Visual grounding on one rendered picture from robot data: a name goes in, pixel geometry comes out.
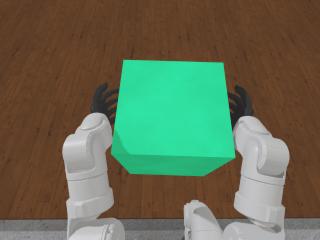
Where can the robot left hand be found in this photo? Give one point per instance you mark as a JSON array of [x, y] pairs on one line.
[[100, 106]]

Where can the carton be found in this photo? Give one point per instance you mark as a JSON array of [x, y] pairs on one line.
[[172, 118]]

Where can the robot right upper arm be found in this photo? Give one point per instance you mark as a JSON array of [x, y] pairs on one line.
[[246, 231]]

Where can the right robot forearm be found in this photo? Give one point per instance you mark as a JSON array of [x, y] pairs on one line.
[[263, 173]]

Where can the left robot forearm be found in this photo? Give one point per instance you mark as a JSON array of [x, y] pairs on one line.
[[86, 170]]

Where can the right robot shin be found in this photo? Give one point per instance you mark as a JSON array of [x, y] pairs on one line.
[[188, 232]]

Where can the robot right thigh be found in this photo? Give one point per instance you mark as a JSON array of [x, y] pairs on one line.
[[202, 222]]

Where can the robot right hand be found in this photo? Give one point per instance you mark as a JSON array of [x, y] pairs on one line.
[[243, 105]]

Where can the robot left upper arm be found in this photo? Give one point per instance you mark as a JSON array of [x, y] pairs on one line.
[[98, 229]]

